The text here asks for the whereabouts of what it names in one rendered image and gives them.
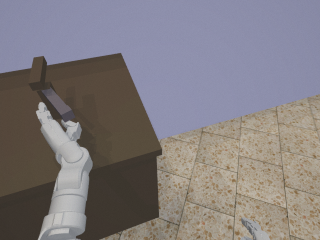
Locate tap lever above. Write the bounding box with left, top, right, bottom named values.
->
left=41, top=87, right=75, bottom=123

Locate counter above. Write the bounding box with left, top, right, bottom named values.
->
left=0, top=53, right=162, bottom=240

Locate right robot hand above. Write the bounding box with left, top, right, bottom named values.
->
left=240, top=217, right=270, bottom=240

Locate left robot hand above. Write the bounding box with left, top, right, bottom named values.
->
left=36, top=102, right=82, bottom=154

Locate robot left forearm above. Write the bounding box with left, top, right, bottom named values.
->
left=38, top=141, right=93, bottom=240

